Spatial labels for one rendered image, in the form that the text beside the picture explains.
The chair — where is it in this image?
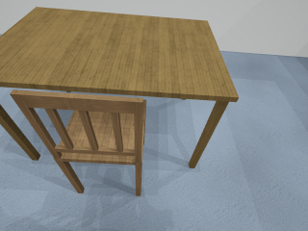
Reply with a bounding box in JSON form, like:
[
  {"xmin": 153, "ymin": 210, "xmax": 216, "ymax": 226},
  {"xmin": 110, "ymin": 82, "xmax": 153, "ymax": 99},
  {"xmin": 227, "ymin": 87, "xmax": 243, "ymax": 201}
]
[{"xmin": 10, "ymin": 90, "xmax": 146, "ymax": 196}]

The table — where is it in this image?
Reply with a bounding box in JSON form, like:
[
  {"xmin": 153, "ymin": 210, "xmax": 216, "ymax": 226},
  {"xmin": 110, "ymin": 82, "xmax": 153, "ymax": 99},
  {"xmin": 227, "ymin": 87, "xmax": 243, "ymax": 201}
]
[{"xmin": 0, "ymin": 7, "xmax": 239, "ymax": 168}]

